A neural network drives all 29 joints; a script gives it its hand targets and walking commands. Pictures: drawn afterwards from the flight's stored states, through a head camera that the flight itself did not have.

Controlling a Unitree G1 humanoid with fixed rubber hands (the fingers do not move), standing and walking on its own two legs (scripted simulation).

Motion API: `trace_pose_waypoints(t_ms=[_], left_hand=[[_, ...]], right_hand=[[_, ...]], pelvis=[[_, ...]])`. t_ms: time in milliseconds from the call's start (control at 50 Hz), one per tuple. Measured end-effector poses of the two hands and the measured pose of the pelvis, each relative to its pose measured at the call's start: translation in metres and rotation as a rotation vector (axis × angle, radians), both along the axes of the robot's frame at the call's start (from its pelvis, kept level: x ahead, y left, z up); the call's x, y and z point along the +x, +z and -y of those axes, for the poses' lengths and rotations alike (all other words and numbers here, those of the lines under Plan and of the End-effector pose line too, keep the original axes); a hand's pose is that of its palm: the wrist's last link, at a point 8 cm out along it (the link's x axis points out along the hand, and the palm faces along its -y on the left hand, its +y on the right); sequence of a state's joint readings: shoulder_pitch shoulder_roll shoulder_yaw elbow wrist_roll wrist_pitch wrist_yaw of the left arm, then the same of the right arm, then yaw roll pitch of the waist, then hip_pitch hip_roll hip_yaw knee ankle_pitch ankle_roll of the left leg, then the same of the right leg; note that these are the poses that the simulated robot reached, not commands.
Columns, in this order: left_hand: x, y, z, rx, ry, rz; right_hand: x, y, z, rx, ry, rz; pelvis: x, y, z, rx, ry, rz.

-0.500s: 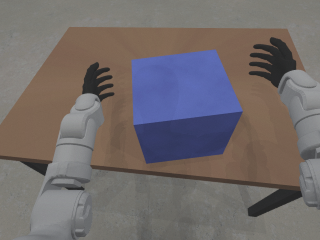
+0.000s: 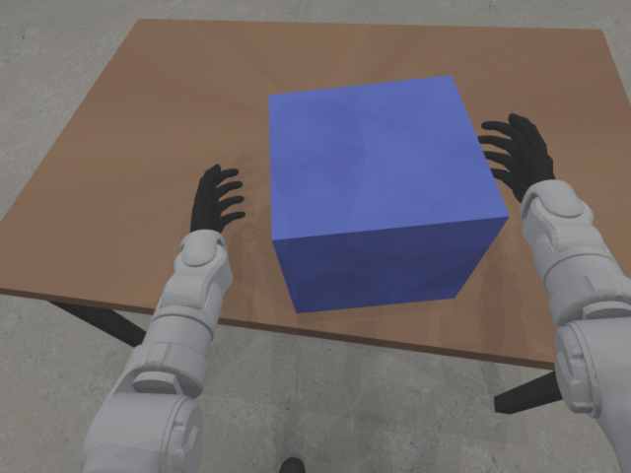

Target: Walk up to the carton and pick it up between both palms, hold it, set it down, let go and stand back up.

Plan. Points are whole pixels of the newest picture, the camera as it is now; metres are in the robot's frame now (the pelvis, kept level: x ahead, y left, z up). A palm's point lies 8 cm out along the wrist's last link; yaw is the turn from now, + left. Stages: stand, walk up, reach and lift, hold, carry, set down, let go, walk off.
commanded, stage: reach and lift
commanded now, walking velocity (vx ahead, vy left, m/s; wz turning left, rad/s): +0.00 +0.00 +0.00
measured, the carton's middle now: (368, 203) +0.48 +0.03 +0.01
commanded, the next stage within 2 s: none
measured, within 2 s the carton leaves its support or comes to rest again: neither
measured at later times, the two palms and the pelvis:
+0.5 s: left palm (225, 224) +0.41 +0.21 +0.03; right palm (527, 180) +0.51 -0.17 +0.05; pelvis -0.01 +0.00 -0.01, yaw -2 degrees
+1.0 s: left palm (244, 223) +0.41 +0.18 +0.03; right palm (496, 187) +0.50 -0.13 +0.04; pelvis +0.00 +0.00 +0.00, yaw -1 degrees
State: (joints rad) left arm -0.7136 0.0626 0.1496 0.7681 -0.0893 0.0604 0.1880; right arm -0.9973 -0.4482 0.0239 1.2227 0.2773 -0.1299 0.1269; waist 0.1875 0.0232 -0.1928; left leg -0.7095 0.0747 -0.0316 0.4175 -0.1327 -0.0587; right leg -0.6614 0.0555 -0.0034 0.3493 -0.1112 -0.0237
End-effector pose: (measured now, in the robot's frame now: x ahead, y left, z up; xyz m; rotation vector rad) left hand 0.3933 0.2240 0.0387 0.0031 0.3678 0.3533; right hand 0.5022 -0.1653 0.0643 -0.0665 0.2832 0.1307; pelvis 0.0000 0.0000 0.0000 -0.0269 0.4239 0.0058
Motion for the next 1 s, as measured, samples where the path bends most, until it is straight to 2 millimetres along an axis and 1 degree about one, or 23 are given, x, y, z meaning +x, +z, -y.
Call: trace_pose_waypoints(t_ms=[100,200,280,400,540,720,820,1000], left_hand=[[0.0,-0.007,0.006,0.015,-0.011,0.013],[0.004,-0.011,0.011,0.005,-0.016,0.02],[0.008,-0.013,0.012,-0.016,-0.01,0.029],[0.014,-0.013,0.013,-0.031,-0.011,0.043],[0.015,-0.012,0.016,-0.029,-0.016,0.053],[0.016,-0.012,0.027,-0.034,-0.019,0.058],[0.02,-0.012,0.038,-0.038,-0.016,0.07],[0.019,-0.011,0.039,-0.033,0.005,0.069]], right_hand=[[0.0,-0.013,-0.002,0.022,-0.002,0.004],[-0.001,-0.021,0.003,0.018,-0.018,-0.011],[-0.001,-0.021,0.007,0.005,-0.025,-0.01],[0.002,-0.014,0.008,-0.01,-0.022,0.006],[0.007,-0.01,-0.005,0.002,0.001,0.01],[0.007,-0.019,-0.032,0.025,0.028,-0.003],[0.006,-0.019,-0.035,0.019,0.018,0.008],[-0.002,-0.02,-0.034,0.006,0.002,0.013]], pelvis=[[-0.007,-0.005,-0.002,-0.002,-0.007,-0.045],[-0.011,-0.009,-0.002,0.004,-0.022,-0.075],[-0.012,-0.011,-0.001,0.01,-0.036,-0.088],[-0.011,-0.013,0.0,0.011,-0.044,-0.093],[-0.008,-0.013,0.001,0.007,-0.037,-0.087],[-0.006,-0.01,0.002,0.007,-0.022,-0.079],[-0.005,-0.008,0.001,0.007,-0.018,-0.078],[-0.003,-0.002,0.0,0.016,-0.028,-0.046]])
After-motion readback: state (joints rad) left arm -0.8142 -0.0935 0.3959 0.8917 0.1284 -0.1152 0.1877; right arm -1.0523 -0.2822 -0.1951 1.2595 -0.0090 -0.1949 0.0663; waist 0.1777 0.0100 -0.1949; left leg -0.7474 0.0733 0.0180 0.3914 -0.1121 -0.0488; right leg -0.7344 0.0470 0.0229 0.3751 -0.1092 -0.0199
